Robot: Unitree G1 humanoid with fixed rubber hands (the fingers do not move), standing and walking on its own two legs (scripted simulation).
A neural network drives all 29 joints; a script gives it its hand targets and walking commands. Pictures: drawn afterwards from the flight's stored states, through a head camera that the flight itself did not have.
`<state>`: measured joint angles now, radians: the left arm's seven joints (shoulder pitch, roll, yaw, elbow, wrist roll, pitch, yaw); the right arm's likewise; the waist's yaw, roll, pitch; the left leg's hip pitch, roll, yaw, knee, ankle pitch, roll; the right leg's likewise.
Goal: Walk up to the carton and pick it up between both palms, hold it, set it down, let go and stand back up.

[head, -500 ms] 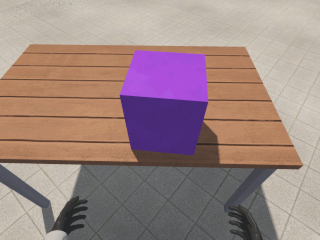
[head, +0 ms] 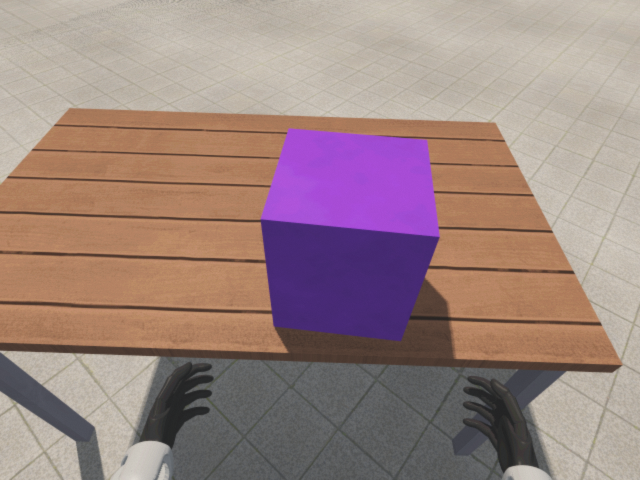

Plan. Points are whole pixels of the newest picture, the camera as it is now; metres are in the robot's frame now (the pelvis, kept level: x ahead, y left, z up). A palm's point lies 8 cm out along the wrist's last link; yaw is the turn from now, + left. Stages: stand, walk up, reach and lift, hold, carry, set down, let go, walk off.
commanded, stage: reach and lift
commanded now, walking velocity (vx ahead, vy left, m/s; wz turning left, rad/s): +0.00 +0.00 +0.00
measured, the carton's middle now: (346, 238) +0.46 -0.01 +0.02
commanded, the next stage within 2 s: none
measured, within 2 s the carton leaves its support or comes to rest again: neither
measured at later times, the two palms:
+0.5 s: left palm (161, 386) +0.22 +0.22 +0.00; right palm (495, 396) +0.23 -0.19 +0.00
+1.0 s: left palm (181, 304) +0.30 +0.20 +0.06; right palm (503, 325) +0.30 -0.20 +0.05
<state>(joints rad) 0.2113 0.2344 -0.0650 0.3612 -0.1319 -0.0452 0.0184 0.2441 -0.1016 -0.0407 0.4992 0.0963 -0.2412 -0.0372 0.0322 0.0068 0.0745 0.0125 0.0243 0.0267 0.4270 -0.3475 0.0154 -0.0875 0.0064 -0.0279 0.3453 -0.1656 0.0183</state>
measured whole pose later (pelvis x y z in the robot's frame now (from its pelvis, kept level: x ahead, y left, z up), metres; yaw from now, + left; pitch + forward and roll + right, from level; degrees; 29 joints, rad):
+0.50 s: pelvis -0.01 +0.01 +0.00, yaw +0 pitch -6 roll -3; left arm 0.09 0.24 -0.09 0.33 -0.20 -0.07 0.03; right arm 0.08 -0.10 -0.05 0.46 0.16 -0.22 -0.07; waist 0.03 0.04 0.08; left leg 0.01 0.02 0.03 0.47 -0.36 0.03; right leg -0.07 0.00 -0.02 0.35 -0.16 0.03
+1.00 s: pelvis -0.03 -0.01 +0.00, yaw +0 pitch -2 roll -1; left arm -0.34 0.25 0.03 0.43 -0.20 0.24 0.02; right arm -0.28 -0.13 -0.08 0.43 0.18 0.11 -0.15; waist 0.01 0.02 0.07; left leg -0.11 0.01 0.03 0.42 -0.29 0.01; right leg -0.20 -0.01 -0.03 0.34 -0.11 0.01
